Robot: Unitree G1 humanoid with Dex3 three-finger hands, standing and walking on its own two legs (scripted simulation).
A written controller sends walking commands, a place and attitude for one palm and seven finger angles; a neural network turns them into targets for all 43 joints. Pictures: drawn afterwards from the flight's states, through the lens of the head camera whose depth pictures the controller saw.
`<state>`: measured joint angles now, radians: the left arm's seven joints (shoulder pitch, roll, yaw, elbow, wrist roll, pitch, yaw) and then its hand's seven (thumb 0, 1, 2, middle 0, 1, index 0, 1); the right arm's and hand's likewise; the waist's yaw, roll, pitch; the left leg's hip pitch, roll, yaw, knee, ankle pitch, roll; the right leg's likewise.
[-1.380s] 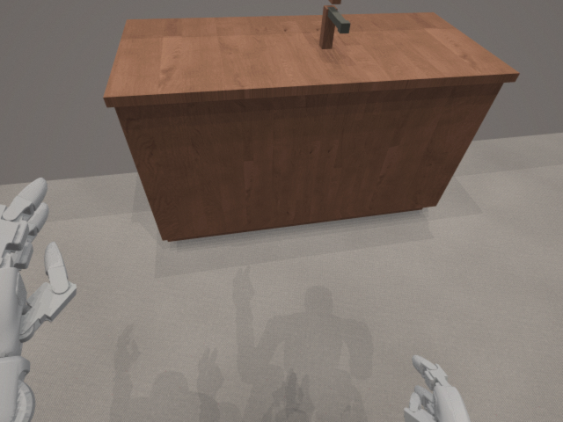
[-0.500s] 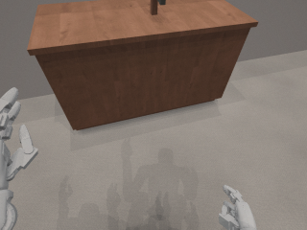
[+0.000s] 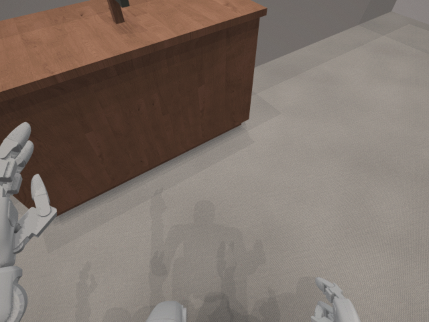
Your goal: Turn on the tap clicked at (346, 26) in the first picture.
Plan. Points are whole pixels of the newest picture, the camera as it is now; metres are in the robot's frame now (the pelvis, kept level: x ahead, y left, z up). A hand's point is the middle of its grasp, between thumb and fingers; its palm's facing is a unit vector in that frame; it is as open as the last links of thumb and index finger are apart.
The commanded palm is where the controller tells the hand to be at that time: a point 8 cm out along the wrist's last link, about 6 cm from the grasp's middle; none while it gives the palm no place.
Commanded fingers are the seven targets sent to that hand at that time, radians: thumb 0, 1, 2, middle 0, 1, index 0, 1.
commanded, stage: walk to a spot facing it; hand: left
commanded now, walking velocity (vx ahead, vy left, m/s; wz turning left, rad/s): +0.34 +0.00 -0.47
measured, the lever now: (123, 1) +1.07 +0.38 +0.13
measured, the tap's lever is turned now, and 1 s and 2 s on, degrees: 0 0 0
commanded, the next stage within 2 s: turn to face it in 1.28 s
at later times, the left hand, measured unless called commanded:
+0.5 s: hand (134, 113) +0.39 +0.15 +0.20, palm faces +0.15 -0.88 -0.45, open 7.4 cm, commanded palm +0.35 +0.21 +0.20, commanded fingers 0.00 0.90 0.90 -0.20 -0.30 -0.20 -0.30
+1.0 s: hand (186, 62) +0.55 +0.09 +0.20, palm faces +0.17 -0.93 -0.34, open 7.4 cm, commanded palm +0.51 +0.14 +0.20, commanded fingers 0.00 0.90 0.90 -0.20 -0.30 -0.20 -0.30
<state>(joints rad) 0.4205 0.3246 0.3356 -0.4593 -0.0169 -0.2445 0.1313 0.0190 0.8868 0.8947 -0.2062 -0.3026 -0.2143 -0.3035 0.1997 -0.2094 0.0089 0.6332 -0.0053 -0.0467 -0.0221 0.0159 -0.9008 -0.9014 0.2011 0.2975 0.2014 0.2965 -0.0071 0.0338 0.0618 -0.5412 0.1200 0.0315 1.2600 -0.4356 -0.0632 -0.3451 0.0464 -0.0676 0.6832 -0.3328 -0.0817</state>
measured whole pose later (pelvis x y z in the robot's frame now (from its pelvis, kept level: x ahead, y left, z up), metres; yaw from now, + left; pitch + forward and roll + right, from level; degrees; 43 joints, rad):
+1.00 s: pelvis +0.27 -0.08 +0.00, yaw -19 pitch -2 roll +1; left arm 0.39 0.37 0.39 -0.51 -0.03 -0.24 0.17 0.02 0.88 0.89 -0.21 -0.30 -0.22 -0.30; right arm 0.21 -0.22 -0.04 0.59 0.00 -0.06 -0.08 0.01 -0.90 -0.90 0.20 0.30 0.20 0.30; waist 0.00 -0.06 0.04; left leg -0.37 0.10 0.19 0.64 -0.22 0.02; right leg -0.27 -0.05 -0.08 0.91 -0.51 -0.02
